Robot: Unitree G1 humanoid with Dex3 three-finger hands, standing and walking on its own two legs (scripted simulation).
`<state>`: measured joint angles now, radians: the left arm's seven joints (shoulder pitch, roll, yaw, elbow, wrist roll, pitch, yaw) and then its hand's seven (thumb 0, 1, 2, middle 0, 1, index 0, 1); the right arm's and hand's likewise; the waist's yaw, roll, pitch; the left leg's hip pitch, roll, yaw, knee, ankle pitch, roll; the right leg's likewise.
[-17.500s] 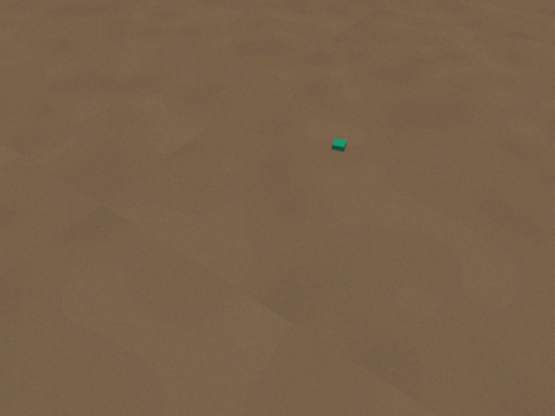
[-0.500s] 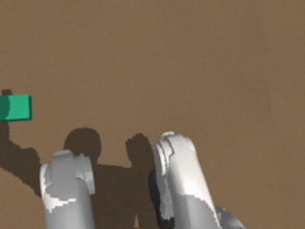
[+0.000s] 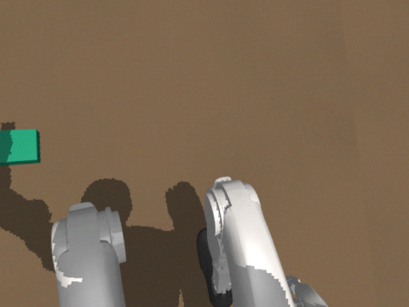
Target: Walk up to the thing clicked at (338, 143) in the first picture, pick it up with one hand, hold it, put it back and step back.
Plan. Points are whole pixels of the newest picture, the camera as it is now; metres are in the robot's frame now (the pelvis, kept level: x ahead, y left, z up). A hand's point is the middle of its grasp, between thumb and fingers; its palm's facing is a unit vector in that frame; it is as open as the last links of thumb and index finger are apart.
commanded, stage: rise first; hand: left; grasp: from above
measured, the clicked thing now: (18, 147) +0.47 +0.32 -0.29
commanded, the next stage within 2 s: approach in 0.26 s
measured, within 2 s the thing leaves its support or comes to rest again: neither
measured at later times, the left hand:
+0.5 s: hand out of the picture +0.42 +0.35 -0.16, palm faces -0.45 -0.05 -0.89, open 12.8 cm
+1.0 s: hand (11, 136) +0.46 +0.30 -0.18, palm faces -0.48 -0.06 -0.87, open 12.5 cm
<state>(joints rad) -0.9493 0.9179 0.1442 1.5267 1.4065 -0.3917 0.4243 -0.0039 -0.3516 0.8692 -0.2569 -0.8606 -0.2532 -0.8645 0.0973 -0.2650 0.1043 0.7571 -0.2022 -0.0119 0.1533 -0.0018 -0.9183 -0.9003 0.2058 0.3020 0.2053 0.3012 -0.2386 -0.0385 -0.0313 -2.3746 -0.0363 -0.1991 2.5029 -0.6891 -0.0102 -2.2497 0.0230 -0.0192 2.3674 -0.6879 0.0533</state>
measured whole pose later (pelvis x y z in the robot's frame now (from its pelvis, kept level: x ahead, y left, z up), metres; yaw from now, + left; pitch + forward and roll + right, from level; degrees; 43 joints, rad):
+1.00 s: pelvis +0.00 -0.01 +0.01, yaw +0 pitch +33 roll -11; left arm -1.00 0.84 0.13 1.56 1.34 -0.23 0.42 0.00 -0.26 0.80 -0.33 -0.80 -0.33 -0.80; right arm 0.18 -0.29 0.14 0.71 -0.16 -0.04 0.15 0.00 -0.91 -0.89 0.21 0.30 0.21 0.30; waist -0.32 0.00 0.00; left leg -2.37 -0.02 -0.19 2.47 -0.69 -0.02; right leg -2.28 0.03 -0.01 2.35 -0.67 0.07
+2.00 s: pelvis +0.01 +0.00 -0.02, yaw -4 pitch +29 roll -14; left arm -1.04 1.01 0.15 1.74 1.42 -0.32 0.60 0.00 -0.30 0.82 -0.27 -0.81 -0.27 -0.81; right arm 0.13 -0.31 0.24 0.70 -0.27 -0.15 0.21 0.00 -0.91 -0.90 0.21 0.30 0.21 0.30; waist -0.38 -0.10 0.09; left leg -2.38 -0.01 -0.26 2.60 -0.75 -0.01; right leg -2.27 0.06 -0.06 2.41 -0.69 0.07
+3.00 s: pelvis +0.01 +0.01 -0.02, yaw -6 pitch +27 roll -16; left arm -1.01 1.02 0.11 1.76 1.35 -0.29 0.65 0.00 -0.27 0.78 -0.31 -0.84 -0.29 -0.79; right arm 0.06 -0.34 0.30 0.69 -0.31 -0.23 0.27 0.00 -0.91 -0.90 0.20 0.30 0.20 0.30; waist -0.37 -0.13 0.14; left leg -2.36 -0.01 -0.29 2.63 -0.77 -0.01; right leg -2.24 0.05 -0.09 2.41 -0.68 0.08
